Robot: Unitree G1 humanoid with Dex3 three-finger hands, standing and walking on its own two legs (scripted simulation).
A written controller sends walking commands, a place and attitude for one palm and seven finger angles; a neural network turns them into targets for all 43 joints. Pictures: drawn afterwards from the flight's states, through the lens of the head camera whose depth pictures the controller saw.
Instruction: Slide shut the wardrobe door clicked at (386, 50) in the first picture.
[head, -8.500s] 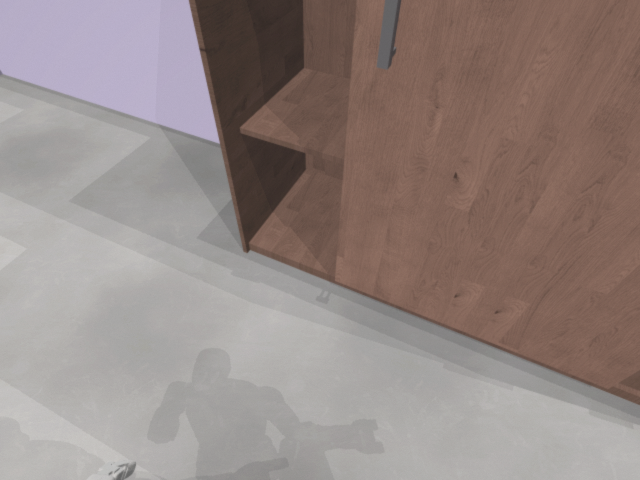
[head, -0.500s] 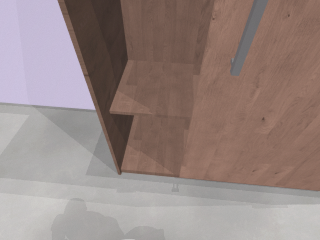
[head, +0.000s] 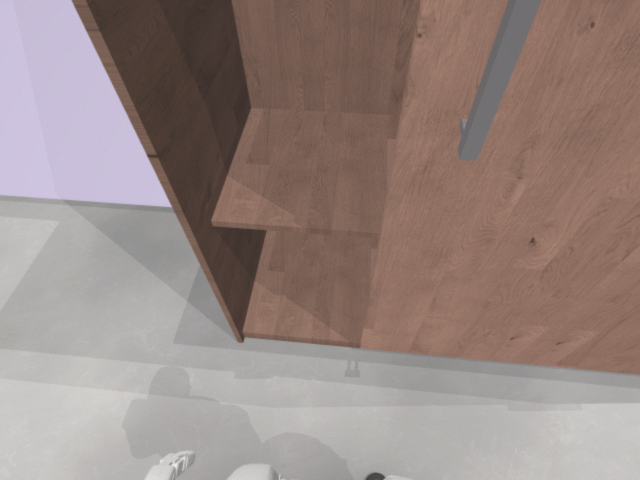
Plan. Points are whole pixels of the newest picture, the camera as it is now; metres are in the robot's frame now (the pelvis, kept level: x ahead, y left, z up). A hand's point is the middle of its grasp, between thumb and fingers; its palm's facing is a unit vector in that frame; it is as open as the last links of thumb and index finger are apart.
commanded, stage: come to a stop and stand still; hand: right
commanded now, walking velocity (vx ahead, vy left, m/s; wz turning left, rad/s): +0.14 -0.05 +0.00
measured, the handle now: (498, 50) +0.51 -0.18 +0.25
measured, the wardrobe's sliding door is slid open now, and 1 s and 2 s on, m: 0.38 0.38 0.38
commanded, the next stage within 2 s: look again from close up in 1.84 s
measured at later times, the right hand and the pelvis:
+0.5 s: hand out of the picture -0.02 -0.17 -0.19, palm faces +0.04 +0.98 -0.19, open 7.3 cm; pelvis -0.02 +0.01 -0.01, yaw +0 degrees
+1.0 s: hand out of the picture +0.00 -0.20 -0.17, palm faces -0.01 +0.97 -0.24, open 7.4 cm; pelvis -0.01 -0.01 +0.00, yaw +2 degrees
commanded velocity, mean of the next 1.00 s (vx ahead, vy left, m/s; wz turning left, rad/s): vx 0.03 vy -0.05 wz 0.00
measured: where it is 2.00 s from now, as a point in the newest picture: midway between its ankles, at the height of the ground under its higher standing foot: outside the picture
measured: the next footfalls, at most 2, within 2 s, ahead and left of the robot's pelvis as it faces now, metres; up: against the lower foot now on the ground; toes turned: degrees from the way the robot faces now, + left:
left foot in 0.10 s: +0.02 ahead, +0.16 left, +0.00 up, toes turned +0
right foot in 0.40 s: +0.01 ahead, -0.10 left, +0.00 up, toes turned -3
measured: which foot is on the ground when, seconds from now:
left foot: up 0.00-0.08, down 0.10-1.00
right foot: down 0.00-0.14, up 0.16-0.38, down 0.40-1.00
